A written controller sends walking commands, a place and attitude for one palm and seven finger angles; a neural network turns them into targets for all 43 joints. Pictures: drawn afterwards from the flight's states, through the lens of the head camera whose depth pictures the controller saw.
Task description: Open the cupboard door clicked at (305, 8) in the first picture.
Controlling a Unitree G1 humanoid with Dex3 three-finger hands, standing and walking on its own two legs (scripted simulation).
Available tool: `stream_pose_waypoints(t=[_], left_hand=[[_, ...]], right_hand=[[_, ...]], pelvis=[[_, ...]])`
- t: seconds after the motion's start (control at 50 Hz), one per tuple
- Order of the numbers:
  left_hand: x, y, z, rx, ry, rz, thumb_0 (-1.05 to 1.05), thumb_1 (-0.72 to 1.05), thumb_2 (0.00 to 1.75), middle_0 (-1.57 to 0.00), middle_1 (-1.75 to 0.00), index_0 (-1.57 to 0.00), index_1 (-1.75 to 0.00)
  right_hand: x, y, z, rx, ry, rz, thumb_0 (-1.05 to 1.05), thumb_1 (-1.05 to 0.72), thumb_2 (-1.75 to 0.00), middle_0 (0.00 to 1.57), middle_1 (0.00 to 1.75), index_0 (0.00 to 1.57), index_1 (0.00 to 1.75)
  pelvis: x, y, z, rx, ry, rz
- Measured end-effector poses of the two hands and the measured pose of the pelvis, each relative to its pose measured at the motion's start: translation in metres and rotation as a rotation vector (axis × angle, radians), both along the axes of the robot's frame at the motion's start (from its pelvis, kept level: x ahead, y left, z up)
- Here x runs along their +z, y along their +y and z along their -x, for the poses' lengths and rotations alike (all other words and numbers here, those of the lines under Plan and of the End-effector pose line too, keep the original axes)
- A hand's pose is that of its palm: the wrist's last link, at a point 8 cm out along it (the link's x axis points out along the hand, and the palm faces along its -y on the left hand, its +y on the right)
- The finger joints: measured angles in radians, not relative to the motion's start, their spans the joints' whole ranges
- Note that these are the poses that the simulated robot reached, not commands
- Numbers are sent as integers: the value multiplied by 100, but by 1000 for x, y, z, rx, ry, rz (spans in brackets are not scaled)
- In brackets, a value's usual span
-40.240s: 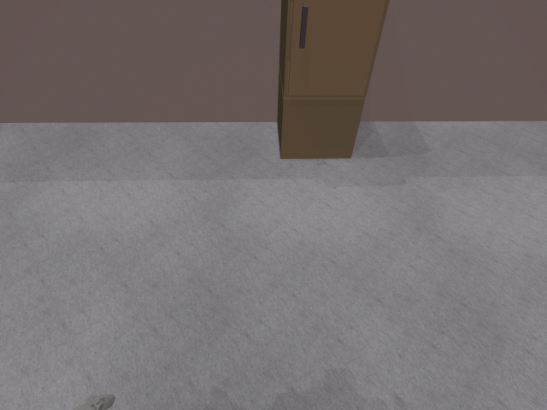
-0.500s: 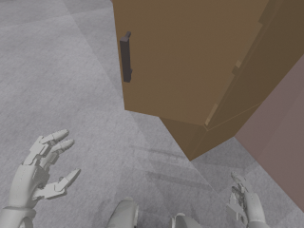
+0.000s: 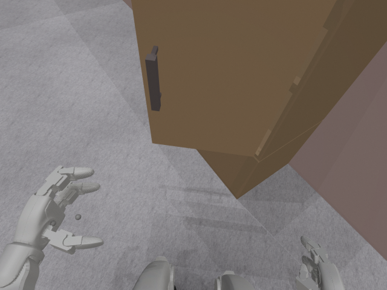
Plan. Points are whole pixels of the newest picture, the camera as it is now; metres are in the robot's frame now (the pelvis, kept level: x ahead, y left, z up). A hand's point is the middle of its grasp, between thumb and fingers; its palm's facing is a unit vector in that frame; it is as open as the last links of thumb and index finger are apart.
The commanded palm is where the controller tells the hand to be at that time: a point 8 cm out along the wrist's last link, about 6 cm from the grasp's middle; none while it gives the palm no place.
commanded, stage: raise the hand with hooked fingers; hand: left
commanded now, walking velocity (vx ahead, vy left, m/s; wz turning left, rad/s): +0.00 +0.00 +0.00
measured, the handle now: (155, 80) +0.58 +0.13 +0.06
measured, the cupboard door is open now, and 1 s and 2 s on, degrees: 48 48 48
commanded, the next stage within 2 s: move the hooked fingers beside the handle in 1.00 s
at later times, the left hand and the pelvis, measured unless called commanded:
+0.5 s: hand (42, 184) +0.28 +0.29 +0.08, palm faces +0.00 -1.00 -0.06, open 14.0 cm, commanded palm +0.25 +0.33 +0.08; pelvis +0.00 +0.01 +0.02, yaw +1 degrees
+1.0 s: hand (59, 187) +0.28 +0.26 +0.07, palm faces -0.04 -1.00 -0.05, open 14.0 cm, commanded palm +0.26 +0.31 +0.08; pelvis +0.00 -0.01 +0.01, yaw +0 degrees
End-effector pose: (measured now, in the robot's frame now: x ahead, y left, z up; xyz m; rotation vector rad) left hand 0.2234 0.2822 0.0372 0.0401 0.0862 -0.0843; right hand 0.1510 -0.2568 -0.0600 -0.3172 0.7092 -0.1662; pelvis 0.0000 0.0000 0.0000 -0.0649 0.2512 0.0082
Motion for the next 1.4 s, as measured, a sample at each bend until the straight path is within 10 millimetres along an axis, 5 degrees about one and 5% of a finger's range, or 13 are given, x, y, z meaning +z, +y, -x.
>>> stream_pose_waypoints(t=[0.12,0.26,0.52,0.76,1.16,1.4], left_hand=[[32,25,-6,78,-109,-28,0,-32,37,-29,-109,-29,-109],[21,40,-13,61,10,-12,0,-44,32,-30,-117,-29,-117],[41,58,-37,72,-62,-12,-1,-49,30,-30,-120,-30,-120],[37,40,-41,44,-61,5,-1,-50,30,-30,-120,-30,-120],[37,30,-38,54,-50,8,-1,-50,30,-30,-120,-30,-120],[33,14,-82,22,-77,22,-1,-50,30,-30,-120,-30,-121]], right_hand=[[15,23,-14,48,-51,-26,2,-91,-90,20,30,20,30],[16,37,-17,80,-45,-49,2,-90,-90,21,30,21,30],[12,17,11,37,51,-13,2,-90,-90,21,30,21,30],[13,-4,20,9,54,-7,2,-91,-90,21,30,21,30],[6,-3,4,32,23,-45,2,-91,-90,21,30,21,30],[-3,-10,16,0,79,-16,2,-91,-90,21,30,21,30]], pelvis=[[8,7,-1,8,-21,5],[11,12,2,16,-32,7],[16,5,1,14,-39,2],[16,-4,0,1,-32,-6],[13,-16,0,9,-33,-11],[8,-15,2,5,-15,-10]])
